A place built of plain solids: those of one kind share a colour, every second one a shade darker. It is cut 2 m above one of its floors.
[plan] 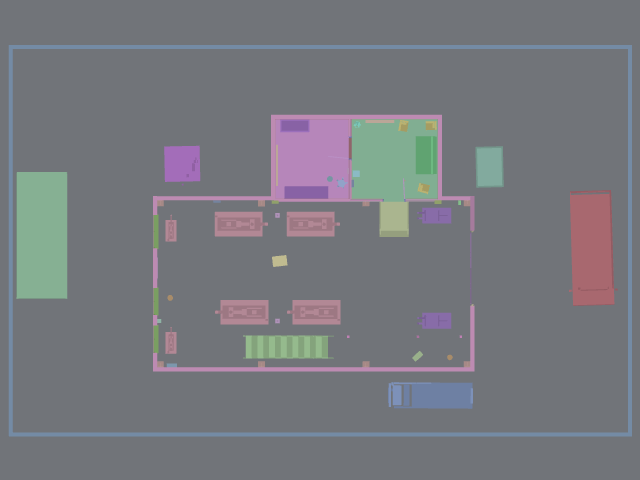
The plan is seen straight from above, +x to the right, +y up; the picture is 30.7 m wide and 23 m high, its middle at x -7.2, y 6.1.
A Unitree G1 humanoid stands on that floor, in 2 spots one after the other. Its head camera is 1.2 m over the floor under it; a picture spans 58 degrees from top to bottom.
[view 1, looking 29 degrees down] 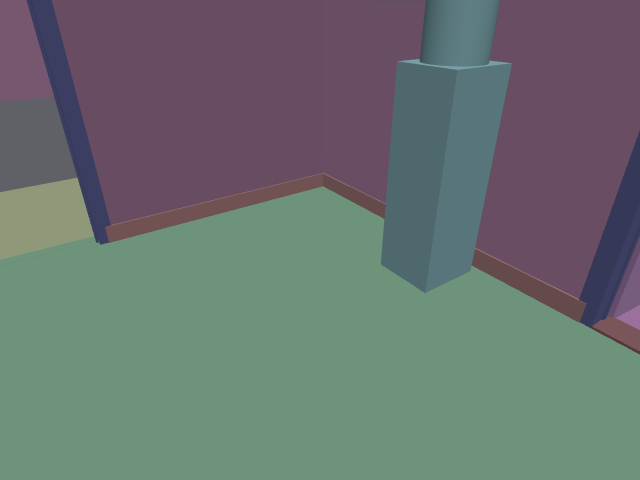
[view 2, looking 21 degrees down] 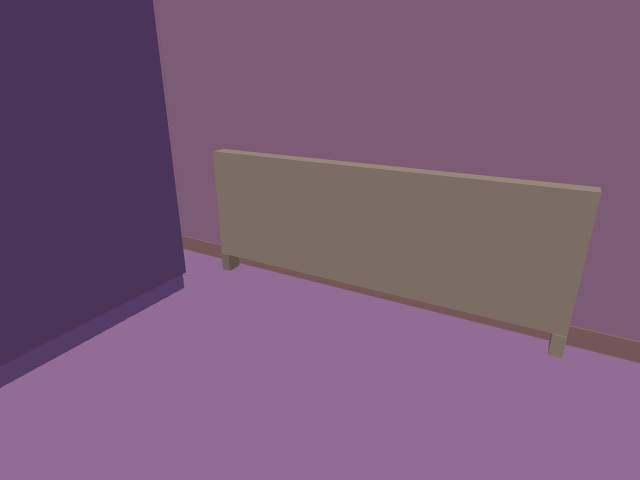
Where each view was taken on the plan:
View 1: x -3.95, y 10.50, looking -125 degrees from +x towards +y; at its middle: raised_floor_control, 2.48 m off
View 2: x -7.25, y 10.50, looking -151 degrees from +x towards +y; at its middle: radiator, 2.40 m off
